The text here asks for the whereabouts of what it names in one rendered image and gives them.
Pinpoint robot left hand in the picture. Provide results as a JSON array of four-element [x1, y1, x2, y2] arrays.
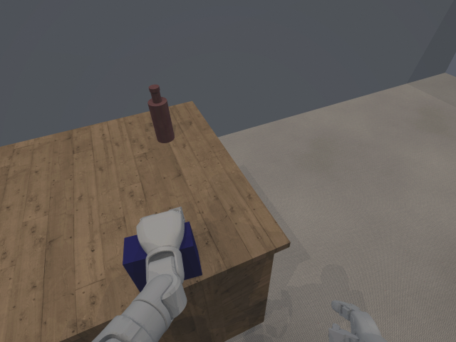
[[136, 207, 185, 254]]

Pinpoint table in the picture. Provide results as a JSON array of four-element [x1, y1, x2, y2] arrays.
[[0, 101, 290, 342]]

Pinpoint sponge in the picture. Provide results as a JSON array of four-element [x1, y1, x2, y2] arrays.
[[123, 222, 202, 292]]

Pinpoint robot left forearm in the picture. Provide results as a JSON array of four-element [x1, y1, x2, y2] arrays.
[[92, 247, 187, 342]]

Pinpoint robot right hand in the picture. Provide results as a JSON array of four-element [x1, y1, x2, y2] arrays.
[[328, 301, 382, 342]]

